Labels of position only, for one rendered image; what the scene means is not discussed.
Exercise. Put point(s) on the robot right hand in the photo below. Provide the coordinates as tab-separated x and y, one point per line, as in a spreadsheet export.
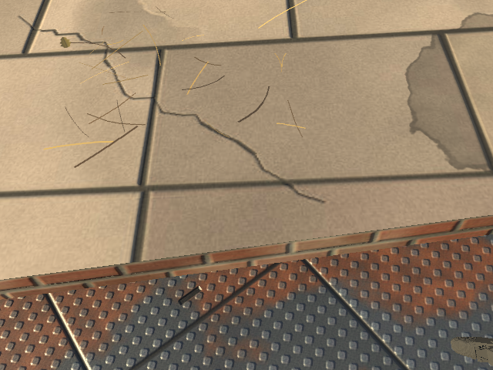
474	347

